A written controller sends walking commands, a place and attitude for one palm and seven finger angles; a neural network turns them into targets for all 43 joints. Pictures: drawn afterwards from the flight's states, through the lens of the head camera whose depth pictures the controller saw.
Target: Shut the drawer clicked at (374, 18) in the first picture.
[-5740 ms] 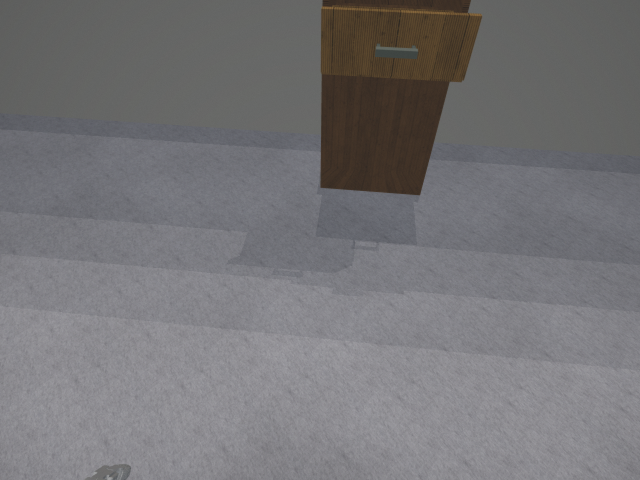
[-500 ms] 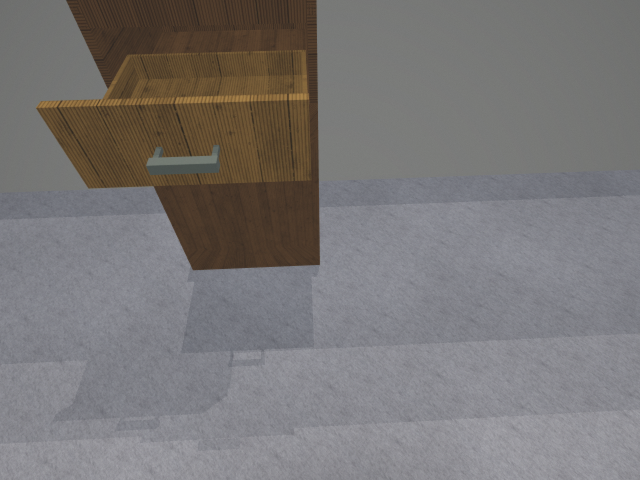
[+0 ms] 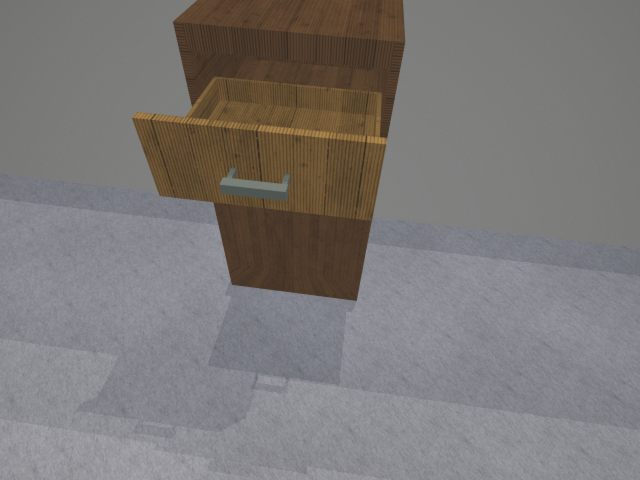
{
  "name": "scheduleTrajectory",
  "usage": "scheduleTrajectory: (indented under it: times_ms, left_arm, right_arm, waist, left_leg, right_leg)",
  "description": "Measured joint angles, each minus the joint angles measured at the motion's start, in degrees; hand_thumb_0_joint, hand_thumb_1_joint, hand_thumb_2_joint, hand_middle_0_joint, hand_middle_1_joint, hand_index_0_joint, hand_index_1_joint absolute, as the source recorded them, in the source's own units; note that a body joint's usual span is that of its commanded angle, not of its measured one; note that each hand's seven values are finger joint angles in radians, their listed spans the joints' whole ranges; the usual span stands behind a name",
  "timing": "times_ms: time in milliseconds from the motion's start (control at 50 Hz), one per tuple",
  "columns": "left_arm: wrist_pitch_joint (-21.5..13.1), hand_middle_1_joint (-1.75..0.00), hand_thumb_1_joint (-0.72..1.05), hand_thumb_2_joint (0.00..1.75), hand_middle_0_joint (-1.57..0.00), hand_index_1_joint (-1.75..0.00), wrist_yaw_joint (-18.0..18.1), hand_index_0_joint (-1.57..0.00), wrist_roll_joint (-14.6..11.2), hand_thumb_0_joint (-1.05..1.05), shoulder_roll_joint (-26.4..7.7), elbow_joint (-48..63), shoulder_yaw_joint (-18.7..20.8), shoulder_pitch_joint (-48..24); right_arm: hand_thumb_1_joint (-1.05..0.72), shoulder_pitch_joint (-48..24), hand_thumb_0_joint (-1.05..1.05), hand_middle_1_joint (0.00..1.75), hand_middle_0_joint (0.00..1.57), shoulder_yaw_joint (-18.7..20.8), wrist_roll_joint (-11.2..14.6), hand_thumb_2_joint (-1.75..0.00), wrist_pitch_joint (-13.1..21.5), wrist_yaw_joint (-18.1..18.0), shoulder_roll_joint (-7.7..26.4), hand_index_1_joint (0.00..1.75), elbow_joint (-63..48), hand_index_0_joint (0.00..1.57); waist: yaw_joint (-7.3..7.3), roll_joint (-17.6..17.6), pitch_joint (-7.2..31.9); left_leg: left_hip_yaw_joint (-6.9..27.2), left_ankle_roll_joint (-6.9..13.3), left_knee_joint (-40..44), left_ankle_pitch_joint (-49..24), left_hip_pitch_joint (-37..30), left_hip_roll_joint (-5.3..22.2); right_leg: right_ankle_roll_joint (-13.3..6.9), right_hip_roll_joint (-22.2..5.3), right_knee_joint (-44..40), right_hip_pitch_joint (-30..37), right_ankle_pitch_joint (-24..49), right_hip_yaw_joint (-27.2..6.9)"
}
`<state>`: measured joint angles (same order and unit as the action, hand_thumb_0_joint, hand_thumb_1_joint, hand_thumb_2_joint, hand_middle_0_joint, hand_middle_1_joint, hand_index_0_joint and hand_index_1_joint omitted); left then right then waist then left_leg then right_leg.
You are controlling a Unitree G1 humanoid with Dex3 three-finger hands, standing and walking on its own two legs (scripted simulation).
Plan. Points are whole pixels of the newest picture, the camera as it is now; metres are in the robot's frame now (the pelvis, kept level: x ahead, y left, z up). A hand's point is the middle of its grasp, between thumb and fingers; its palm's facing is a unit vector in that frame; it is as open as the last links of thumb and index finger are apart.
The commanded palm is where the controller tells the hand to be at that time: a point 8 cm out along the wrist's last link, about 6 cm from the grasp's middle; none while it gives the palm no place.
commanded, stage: take the last steps up to it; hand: left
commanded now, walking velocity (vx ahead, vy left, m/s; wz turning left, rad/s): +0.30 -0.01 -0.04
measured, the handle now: (257, 182) +0.59 +0.19 +0.02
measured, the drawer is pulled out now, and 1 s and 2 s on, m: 0.29 0.29 0.29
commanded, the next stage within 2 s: come to a stop and stand still in 0.66 s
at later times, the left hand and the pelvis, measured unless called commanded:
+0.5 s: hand (234, 391) +0.28 +0.17 -0.16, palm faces -0.07 -0.98 -0.20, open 7.3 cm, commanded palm none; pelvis +0.15 +0.00 -0.01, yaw -3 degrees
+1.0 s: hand (241, 401) +0.27 +0.16 -0.19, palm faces +0.07 -0.98 -0.17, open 7.3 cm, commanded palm none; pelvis +0.28 -0.01 +0.00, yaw -2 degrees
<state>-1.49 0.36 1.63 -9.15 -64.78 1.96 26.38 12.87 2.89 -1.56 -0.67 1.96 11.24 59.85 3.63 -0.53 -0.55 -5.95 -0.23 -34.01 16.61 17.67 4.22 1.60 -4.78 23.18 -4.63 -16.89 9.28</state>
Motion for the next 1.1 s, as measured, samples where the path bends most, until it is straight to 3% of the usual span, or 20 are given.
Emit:
scheduleTrajectory:
  times_ms: [40, 100, 140, 180, 260, 340, 440, 520, 560, 620, 660, 700, 780, 840, 880, 900, 1000, 1100]
  left_arm:
    - [0.84, -0.30, 0.91, 0.90, -0.20, -0.30, -0.11, -0.21, -0.29, 0.00, -0.03, -1.14, 0.13, 1.10]
    - [2.67, -0.30, 0.91, 0.90, -0.20, -0.30, -0.14, -0.20, -0.14, 0.00, -0.31, -2.11, 0.20, 0.18]
    - [2.79, -0.30, 0.91, 0.90, -0.20, -0.30, -0.49, -0.20, -0.02, 0.00, -0.48, -1.73, 0.51, -1.44]
    - [2.39, -0.30, 0.91, 0.90, -0.20, -0.30, -0.81, -0.20, 0.07, 0.01, -0.85, -0.52, 0.84, -3.67]
    - [1.84, -0.30, 0.91, 0.90, -0.20, -0.30, -0.95, -0.20, -0.01, 0.00, -1.38, 2.74, 1.32, -8.53]
    - [1.97, -0.30, 0.92, 0.90, -0.20, -0.30, -1.05, -0.20, -0.18, 0.00, -1.51, 5.01, 1.58, -13.10]
    - [1.97, -0.30, 0.92, 0.90, -0.20, -0.30, -1.21, -0.20, -0.38, 0.00, -1.35, 6.66, 1.59, -17.76]
    - [0.78, -0.30, 0.91, 0.90, -0.20, -0.30, -1.33, -0.20, -0.32, 0.00, -1.18, 7.79, 1.29, -20.25]
    - [-1.15, -0.30, 0.91, 0.90, -0.20, -0.30, -1.14, -0.20, -0.23, 0.00, -1.08, 8.19, 1.17, -20.98]
    - [-2.23, -0.30, 0.91, 0.90, -0.20, -0.30, -0.57, -0.20, -0.72, 0.00, 0.09, 7.95, 0.53, -20.58]
    - [-2.01, -0.30, 0.91, 0.90, -0.20, -0.30, -0.02, -0.20, -0.75, 0.00, 0.94, 7.24, 0.18, -19.10]
    - [-1.98, -0.30, 0.93, 0.90, -0.20, -0.30, 1.06, -0.21, -1.08, -0.02, 1.14, 6.61, 1.02, -17.42]
    - [-1.02, -0.30, 0.95, 0.90, -0.21, -0.30, 1.10, -0.21, -0.51, -0.02, -0.38, 4.95, 0.89, -14.69]
    - [-0.35, -0.30, 0.94, 0.90, -0.20, -0.30, 0.96, -0.20, -0.48, -0.02, -0.71, 3.51, 0.44, -12.85]
    - [0.30, -0.30, 0.94, 0.90, -0.20, -0.30, 1.06, -0.20, -0.74, -0.01, -0.55, 2.50, 0.03, -11.58]
    - [0.73, -0.30, 0.93, 0.90, -0.20, -0.30, 1.12, -0.20, -0.89, -0.01, -0.46, 1.98, -0.20, -11.04]
    - [2.93, -0.30, 0.92, 0.90, -0.20, -0.30, 1.52, -0.20, -1.20, 0.00, -0.97, 1.33, -0.74, -10.07]
    - [4.13, -0.30, 0.92, 0.90, -0.20, -0.30, 1.47, -0.20, -1.03, 0.00, -0.79, 2.99, -0.07, -10.81]
  right_arm:
    - [-0.91, -0.61, 0.01, 0.29, 0.19, -0.22, -0.07, -0.89, 1.65, -0.50, -0.53, 0.30, -0.68, 0.20]
    - [-0.91, -0.33, 0.00, 0.29, 0.19, -0.67, -0.19, -0.89, 3.08, -1.50, -2.22, 0.30, -1.42, 0.20]
    - [-0.94, 1.01, 0.00, 0.29, 0.20, -0.20, 0.05, -0.89, 3.50, -2.59, -2.37, 0.30, -1.42, 0.20]
    - [-0.95, 2.69, 0.00, 0.29, 0.20, -0.41, 0.12, -0.89, 3.77, -2.91, -2.40, 0.30, -0.52, 0.20]
    - [-0.94, 6.43, 0.00, 0.29, 0.20, -0.99, 0.40, -0.89, 3.97, -3.01, -3.14, 0.30, 2.00, 0.20]
    - [-0.93, 9.57, 0.00, 0.29, 0.20, -1.16, 0.36, -0.89, 3.91, -2.92, -4.32, 0.30, 4.02, 0.20]
    - [-0.92, 11.89, 0.00, 0.29, 0.20, -1.03, -0.22, -0.89, 3.78, -2.75, -5.03, 0.30, 5.42, 0.20]
    - [-0.91, 13.36, 0.00, 0.29, 0.20, -0.96, -0.41, -0.89, 3.46, -2.69, -4.97, 0.30, 6.33, 0.20]
    - [-0.91, 13.54, 0.01, 0.29, 0.20, -1.00, 0.20, -0.89, 2.99, -2.41, -5.00, 0.30, 7.04, 0.20]
    - [-0.91, 11.12, 0.01, 0.29, 0.20, -0.69, 0.77, -0.89, 1.68, -2.53, -3.94, 0.30, 6.76, 0.20]
    - [-0.91, 8.94, 0.01, 0.29, 0.20, -0.30, 0.51, -0.89, 1.14, -2.57, -2.96, 0.30, 5.69, 0.20]
    - [-0.91, 6.67, 0.01, 0.29, 0.20, 0.03, 0.26, -0.89, 0.91, -2.58, -2.17, 0.30, 4.04, 0.20]
    - [-0.92, 2.52, 0.01, 0.29, 0.19, 0.15, 0.06, -0.89, 0.99, -2.28, -1.48, 0.30, 0.98, 0.20]
    - [-0.92, -0.28, 0.00, 0.29, 0.19, -0.20, 0.19, -0.89, 1.39, -2.42, -1.14, 0.30, -0.02, 0.19]
    - [-0.92, -1.62, 0.00, 0.29, 0.19, -0.69, 0.33, -0.89, 1.81, -2.53, -0.83, 0.30, -0.21, 0.19]
    - [-0.92, -2.13, 0.00, 0.29, 0.19, -0.89, 0.38, -0.89, 2.08, -2.63, -0.84, 0.30, -0.09, 0.19]
    - [-0.92, -4.83, 0.00, 0.29, 0.19, -2.05, 0.72, -0.89, 1.49, -3.40, -3.48, 0.30, 0.11, 0.20]
    - [-0.92, -7.72, 0.00, 0.29, 0.20, -1.42, 0.50, -0.89, 0.31, -3.93, -4.42, 0.30, -1.48, 0.20]
  waist:
    - [-0.28, -0.30, -0.21]
    - [-1.12, -1.34, -0.76]
    - [-2.00, -1.34, -0.62]
    - [-2.36, -1.52, -0.59]
    - [-2.47, -1.94, -0.46]
    - [-3.33, -1.91, -0.64]
    - [-5.57, -0.81, -1.80]
    - [-7.06, 0.68, -2.94]
    - [-6.73, 1.06, -3.57]
    - [-6.21, 2.15, -4.52]
    - [-5.68, 2.53, -4.09]
    - [-5.39, 2.69, -3.28]
    - [-4.61, 2.16, -1.82]
    - [-3.24, 1.74, -1.57]
    - [-2.44, 1.94, -1.51]
    - [-2.22, 2.01, -1.39]
    - [-0.73, -2.06, -2.19]
    - [-1.07, -1.18, -4.40]
  left_leg:
    - [-0.74, 1.00, 3.31, -2.54, -2.11, -0.54]
    - [-2.19, 2.13, 1.49, -0.32, -3.40, -1.21]
    - [-2.51, 2.40, 4.26, -0.36, -5.79, -1.80]
    - [-2.67, 2.58, 7.94, -1.48, -8.42, -2.64]
    - [-2.90, 2.91, 13.83, -2.67, -12.89, -4.13]
    - [-3.02, 2.45, 16.92, -2.07, -16.43, -4.72]
    - [-3.58, 0.81, 16.92, 1.21, -19.68, -3.74]
    - [-3.70, -1.37, 11.52, 6.91, -20.36, -1.38]
    - [-2.26, -0.87, -1.77, 11.14, -15.67, 0.09]
    - [2.52, 0.42, -27.04, 12.28, -4.32, -0.30]
    - [2.86, 0.44, -33.35, 9.19, 1.66, 0.14]
    - [2.64, -0.07, -31.73, 6.70, 5.74, 0.98]
    - [1.28, -1.11, -19.74, 3.21, 8.21, 2.13]
    - [1.10, -1.70, -8.99, 0.54, 5.71, 1.66]
    - [1.37, -1.98, 0.00, -5.91, 1.79, 1.36]
    - [1.39, -1.06, 2.39, -5.78, 0.02, 1.37]
    - [-0.58, 0.97, 5.02, -4.55, -2.92, -1.13]
    - [-0.99, 1.00, 6.98, -6.66, -2.55, -0.96]
  right_leg:
    - [-0.27, -0.62, 6.64, -2.21, -4.18, -0.72]
    - [-2.13, -0.18, 26.14, -10.55, -10.37, -4.39]
    - [-2.55, -0.08, 35.00, -16.01, -7.49, -4.91]
    - [-2.31, -0.57, 38.24, -20.24, -3.18, -5.03]
    - [-1.19, -1.66, 37.81, -26.14, 2.92, -5.66]
    - [-0.44, -2.43, 32.20, -28.36, 5.68, -5.84]
    - [-1.12, -2.03, 20.75, -26.31, 5.46, -4.68]
    - [-2.82, 0.20, 11.47, -20.65, 5.66, -2.70]
    - [-4.17, 0.87, 11.09, -19.09, 8.69, -1.99]
    - [-4.67, 1.60, 12.60, -16.90, 4.41, -0.70]
    - [-4.29, 2.06, 9.90, -14.38, 4.28, -0.22]
    - [-4.16, 2.48, 6.82, -12.18, 5.00, 0.27]
    - [-4.18, 2.96, 2.83, -8.97, 5.30, 0.91]
    - [-3.60, 3.27, 2.28, -7.24, 4.49, 0.70]
    - [-2.91, 3.72, 3.72, -6.54, 2.98, 0.54]
    - [-2.49, 3.87, 4.95, -6.46, 1.90, 0.54]
    - [-0.79, 1.51, 8.52, -6.43, -2.10, -2.18]
    - [-0.47, 2.46, 23.91, -12.69, -11.73, -6.62]
